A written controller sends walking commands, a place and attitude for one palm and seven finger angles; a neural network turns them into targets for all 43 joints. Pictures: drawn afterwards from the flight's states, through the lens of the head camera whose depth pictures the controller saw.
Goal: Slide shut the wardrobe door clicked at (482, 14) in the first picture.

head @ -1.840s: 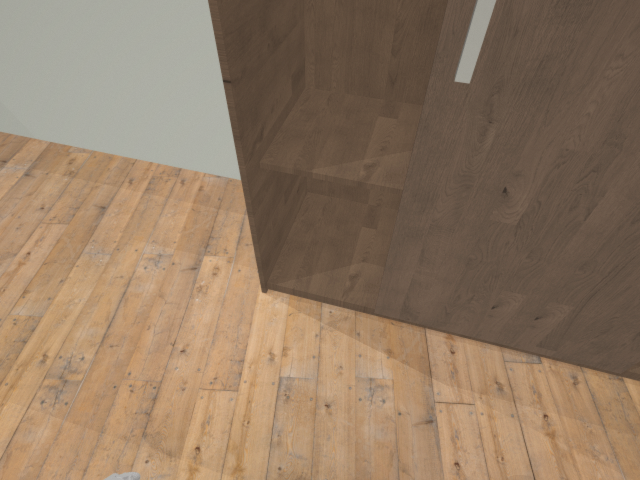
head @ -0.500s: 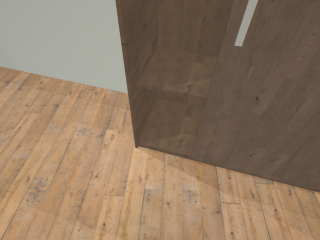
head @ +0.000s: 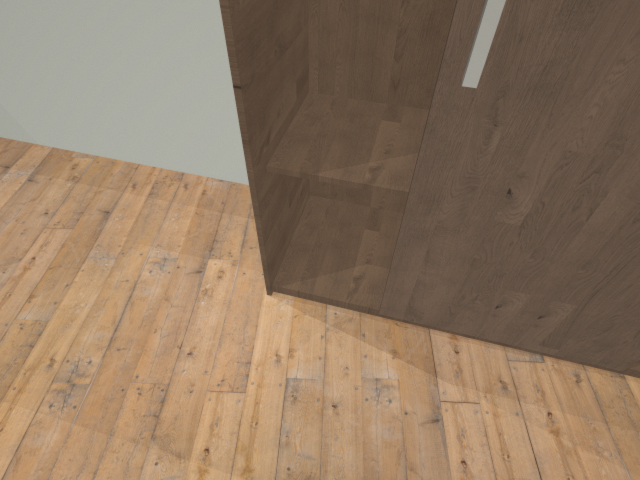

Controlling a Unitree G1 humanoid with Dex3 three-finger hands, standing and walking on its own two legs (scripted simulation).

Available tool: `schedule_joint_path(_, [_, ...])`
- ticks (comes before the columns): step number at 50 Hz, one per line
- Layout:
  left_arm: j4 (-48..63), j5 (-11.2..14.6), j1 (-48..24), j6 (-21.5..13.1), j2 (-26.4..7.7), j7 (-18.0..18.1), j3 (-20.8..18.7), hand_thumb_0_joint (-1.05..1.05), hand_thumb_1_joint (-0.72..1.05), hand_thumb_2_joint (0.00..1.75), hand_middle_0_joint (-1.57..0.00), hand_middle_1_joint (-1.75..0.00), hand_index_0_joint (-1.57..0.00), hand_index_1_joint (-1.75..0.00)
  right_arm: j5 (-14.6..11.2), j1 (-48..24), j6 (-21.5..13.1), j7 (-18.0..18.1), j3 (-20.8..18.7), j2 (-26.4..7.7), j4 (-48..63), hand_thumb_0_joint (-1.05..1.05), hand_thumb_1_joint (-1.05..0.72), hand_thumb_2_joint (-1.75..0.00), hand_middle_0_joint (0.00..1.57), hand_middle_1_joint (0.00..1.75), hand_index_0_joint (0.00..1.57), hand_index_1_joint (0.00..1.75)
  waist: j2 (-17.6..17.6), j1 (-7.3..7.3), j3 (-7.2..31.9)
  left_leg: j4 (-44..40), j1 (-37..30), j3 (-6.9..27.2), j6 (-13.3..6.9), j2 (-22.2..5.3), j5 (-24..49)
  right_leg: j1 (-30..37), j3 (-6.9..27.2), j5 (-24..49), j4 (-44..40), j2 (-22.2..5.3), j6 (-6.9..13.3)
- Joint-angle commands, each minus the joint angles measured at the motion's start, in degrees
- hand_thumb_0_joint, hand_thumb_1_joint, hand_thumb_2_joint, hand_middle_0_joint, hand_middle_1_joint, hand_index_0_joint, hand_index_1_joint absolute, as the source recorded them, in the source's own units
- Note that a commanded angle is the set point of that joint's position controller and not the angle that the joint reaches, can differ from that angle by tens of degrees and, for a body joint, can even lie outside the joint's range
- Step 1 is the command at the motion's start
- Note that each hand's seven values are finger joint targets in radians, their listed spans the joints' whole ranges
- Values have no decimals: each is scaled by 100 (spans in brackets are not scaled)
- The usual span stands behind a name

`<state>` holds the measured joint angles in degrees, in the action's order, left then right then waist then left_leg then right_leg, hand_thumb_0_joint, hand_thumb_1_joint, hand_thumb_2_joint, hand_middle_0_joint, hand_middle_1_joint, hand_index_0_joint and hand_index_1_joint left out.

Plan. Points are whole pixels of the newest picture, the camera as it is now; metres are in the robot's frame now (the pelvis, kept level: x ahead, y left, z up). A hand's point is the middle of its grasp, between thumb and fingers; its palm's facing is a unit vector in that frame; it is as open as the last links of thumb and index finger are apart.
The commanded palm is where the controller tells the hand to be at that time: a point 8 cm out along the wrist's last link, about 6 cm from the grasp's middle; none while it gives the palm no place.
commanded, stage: turn to face it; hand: right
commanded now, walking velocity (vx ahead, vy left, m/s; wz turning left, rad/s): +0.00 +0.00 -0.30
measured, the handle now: (490, 12) +0.74 -0.21 +0.26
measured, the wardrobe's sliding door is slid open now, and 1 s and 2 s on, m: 0.40 0.40 0.40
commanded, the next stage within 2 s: take the last steps up to it in 0.40 s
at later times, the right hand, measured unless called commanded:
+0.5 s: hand out of the picture -0.02 -0.21 -0.19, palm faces +0.14 +0.96 -0.24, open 7.4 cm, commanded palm none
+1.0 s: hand out of the picture +0.09 -0.21 -0.17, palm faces +0.11 +0.98 -0.16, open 7.3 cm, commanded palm none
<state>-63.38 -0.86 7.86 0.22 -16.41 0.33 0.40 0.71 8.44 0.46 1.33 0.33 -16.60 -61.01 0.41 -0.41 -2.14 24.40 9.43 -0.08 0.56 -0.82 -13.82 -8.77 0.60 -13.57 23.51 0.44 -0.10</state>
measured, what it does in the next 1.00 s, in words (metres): lifts its left foot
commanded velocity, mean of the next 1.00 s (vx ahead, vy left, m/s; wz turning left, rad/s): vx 0.16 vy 0.04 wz -0.12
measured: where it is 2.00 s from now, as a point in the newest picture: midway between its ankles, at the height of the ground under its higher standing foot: outside the picture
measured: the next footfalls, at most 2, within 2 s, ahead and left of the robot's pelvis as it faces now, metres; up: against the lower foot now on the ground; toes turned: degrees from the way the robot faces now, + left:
left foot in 1.08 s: +0.20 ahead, +0.11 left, +0.00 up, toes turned -2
right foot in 1.42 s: +0.29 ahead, -0.14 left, +0.00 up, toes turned -19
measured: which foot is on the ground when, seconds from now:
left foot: down 0.00-0.58, up 0.60-1.00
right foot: down 0.00-1.00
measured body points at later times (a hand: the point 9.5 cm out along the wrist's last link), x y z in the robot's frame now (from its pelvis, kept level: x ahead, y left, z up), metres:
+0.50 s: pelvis -0.02 -0.01 -0.02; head +0.01 -0.03 +0.43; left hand +0.06 +0.23 -0.16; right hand -0.02 -0.26 -0.17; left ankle -0.01 +0.12 -0.74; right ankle -0.02 -0.12 -0.74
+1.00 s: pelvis +0.06 -0.03 +0.00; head +0.08 -0.03 +0.45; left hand +0.00 +0.19 -0.15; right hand +0.09 -0.26 -0.16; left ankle +0.13 +0.11 -0.71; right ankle -0.02 -0.11 -0.74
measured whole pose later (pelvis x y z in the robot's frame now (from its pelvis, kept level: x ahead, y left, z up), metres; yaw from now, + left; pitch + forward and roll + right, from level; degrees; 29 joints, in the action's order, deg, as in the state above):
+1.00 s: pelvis +0.06 -0.03 +0.00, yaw -8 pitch +0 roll +0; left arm -65.4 -2.0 24.8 -2.7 -6.7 1.4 -1.5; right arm 1.7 11.7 0.7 -0.9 -2.5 -9.9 -60.8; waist 0.5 -3.2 -1.8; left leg 39.6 23.4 -4.0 1.4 -4.6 -17.8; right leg -2.1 -2.2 -16.7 18.9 1.0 2.3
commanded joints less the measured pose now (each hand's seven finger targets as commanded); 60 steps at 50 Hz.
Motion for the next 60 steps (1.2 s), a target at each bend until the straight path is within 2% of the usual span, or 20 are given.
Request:
schedule_joint_path(1, [373, 15, 108, 22, -583, 28, -142, 0, 90, 90, -20, -30, -20, -30, -9, 241, 5, 54, -189, -738, 328, 0, -90, -90, 20, 30, 20, 30, 147, 77, 247, -97, -64, 411, -85, -755, 1214, -355, 420, 1246, 70, -545, 61])
schedule_joint_path(17, [809, 2, 259, 52, -450, 43, -337, 0, 90, 90, -20, -30, -20, -30, 26, 672, 58, 81, -329, -242, 604, 0, -90, -90, 20, 30, 20, 30, -505, 167, 306, 577, -10, -114, 17, -441, 5, -1222, 1418, 685, -20, -726, 480])
schedule_joint_path(20, [920, 7, 307, 82, -257, 31, -330, 0, 90, 90, -20, -30, -20, -30, 54, 770, 31, 84, -378, -384, 622, 0, -90, -90, 20, 30, 20, 30, 286, 161, 383, 65, -87, 364, -210, -1007, 47, -1479, 853, 365, 755, -264, 269])
schedule_joint_path(23, [1015, -9, 415, 158, -74, 40, -375, 0, 90, 90, -20, -30, -20, -30, 75, 739, 23, 106, -452, -628, 731, 0, -90, -90, 20, 30, 20, 30, 1139, 119, 357, -499, 264, 975, -882, -1987, 567, -1377, 88, -807, 2184, 14, 40])
schedule_joint_path(25, [985, 1, 416, 156, 51, 20, -376, 0, 90, 90, -20, -30, -20, -30, 122, 603, 19, 111, -441, -591, 767, 0, -90, -90, 20, 30, 20, 30, 864, 46, 110, -333, 610, 612, -996, -1996, 1266, -1171, -134, -1218, 2293, -137, -11])
schedule_joint_path(27, [807, -16, 841, 62, 148, -1, -295, 0, 90, 90, -20, -30, -20, -30, 85, 600, 13, 73, -413, -521, 666, 0, -90, -90, 20, 30, 20, 30, 671, -119, 319, 123, 718, 80, -572, -1580, 499, -301, -284, -465, 871, -182, -1])
schedule_joint_path(28, [740, -47, 1085, -4, -80, -3, -311, 0, 90, 90, -20, -30, -20, -30, 56, 640, 50, 30, -369, -302, 682, 0, -90, -90, 20, 30, 20, 30, -110, -178, 320, 658, 1291, -339, -230, -1009, -998, 117, 514, -569, 161, -567, 210])
schedule_joint_path(29, [682, -123, 1328, -48, -597, 16, -401, 0, 90, 90, -20, -30, -20, -30, 41, 631, 67, -29, -293, 49, 771, 0, -90, -90, 20, 30, 20, 30, -1503, -261, 76, 1757, 1953, -856, 105, -242, -1806, 132, 2068, -1551, -910, -1586, 659])
schedule_joint_path(30, [583, -122, 1579, -103, -695, 77, -454, 0, 90, 90, -20, -30, -20, -30, 100, 279, 62, -7, -263, 62, 825, 0, -90, -90, 20, 30, 20, 30, -1876, -434, -258, 2821, 2421, -539, 82, -61, -2055, 0, 3089, -2156, -1639, -1912, 996])
schedule_joint_path(31, [561, -109, 1513, -105, -614, 133, -418, 0, 90, 90, -20, -30, -20, -30, 128, 255, 42, -29, -304, -31, 772, 0, -90, -90, 20, 30, 20, 30, -1251, -323, -498, 3442, 2645, -100, -20, -208, -1704, -134, 3101, -2259, -1664, -1969, 1138])
schedule_joint_path(33, [613, -75, 1240, -208, -336, 146, -333, 0, 90, 90, -20, -30, -20, -30, 147, 546, -63, -145, -289, -17, 545, 0, -90, -90, 20, 30, 20, 30, -509, -108, -345, 3632, 2549, 67, -43, -396, -1059, -98, 2331, -1666, -1534, -1735, 1119])
schedule_joint_path(36, [503, -32, 1363, -319, -184, 170, -315, 0, 90, 90, -20, -30, -20, -30, 125, 758, -76, -203, -262, 187, 385, 0, -90, -90, 20, 30, 20, 30, -579, -43, -174, 3396, 2322, -96, 69, -373, -503, 167, 1428, -565, -1449, -1358, 1012])
schedule_joint_path(47, [-9, -98, 1997, -370, -69, 192, -406, 0, 90, 90, -20, -30, -20, -30, 76, -197, -137, -253, -314, 483, 540, 0, -90, -90, 20, 30, 20, 30, -684, -295, -547, 1547, 1841, -398, 102, -418, -401, 268, 969, 536, -1270, -1595, 1056])
schedule_joint_path(51, [-80, -91, 1781, -334, -24, 182, -415, 0, 90, 90, -20, -30, -20, -30, 80, 481, -214, -241, -412, 432, 289, 0, -90, -90, 20, 30, 20, 30, -481, 72, -356, 476, 281, -694, -9, -118, 140, -315, 626, 444, -490, -1341, 756])
schedule_joint_path(52, [-106, -66, 1807, -342, 72, 165, -398, 0, 90, 90, -20, -30, -20, -30, 92, 932, -260, -215, -460, 279, 118, 0, -90, -90, 20, 30, 20, 30, -165, 272, -160, 192, -556, -564, -103, -155, 181, -703, 399, 487, 193, -1103, 605])
schedule_joint_path(53, [-40, -9, 1832, -364, 272, 105, -357, 0, 90, 90, -20, -30, -20, -30, 122, 1638, -335, -159, -531, -137, -54, 0, -90, -90, 20, 30, 20, 30, 721, 562, 325, -204, -1696, 495, -439, -1070, -430, -1507, -141, 55, 1532, -704, 380])
schedule_joint_path(54, [184, 9, 1714, -394, 578, 80, -277, 0, 90, 90, -20, -30, -20, -30, 100, 2306, -367, -92, -636, -632, -209, 0, -90, -90, 20, 30, 20, 30, 1815, 693, 591, -869, -2366, 2335, -998, -2310, -389, -2644, -635, -1781, 3172, -76, 187])
schedule_joint_path(55, [268, -5, 1397, -357, 295, 63, -326, 0, 90, 90, -20, -30, -20, -30, 13, 2373, -361, -61, -594, -650, -215, 0, -90, -90, 20, 30, 20, 30, 1247, 749, 583, -1205, -1801, 2586, -1262, -2438, -947, -2754, -257, -2022, 3979, -296, 238])
schedule_joint_path(57, [366, -37, 940, -294, 371, -2, -395, 0, 90, 90, -20, -30, -20, -30, 39, 1579, -355, -26, -492, -205, -33, 0, -90, -90, 20, 30, 20, 30, 832, 457, -218, -1492, -557, 2121, -1246, -2154, -1547, -2915, -104, -1243, 4503, -673, 216])
schedule_joint_path(60, [231, -86, 1253, -152, 698, -42, -377, 0, 90, 90, -20, -30, -20, -30, 107, 1079, -417, 25, -375, 292, 112, 0, -90, -90, 20, 30, 20, 30, 416, -43, -458, -1455, 566, 648, -970, -1647, 11, -2110, -295, -726, 3768, -826, 36])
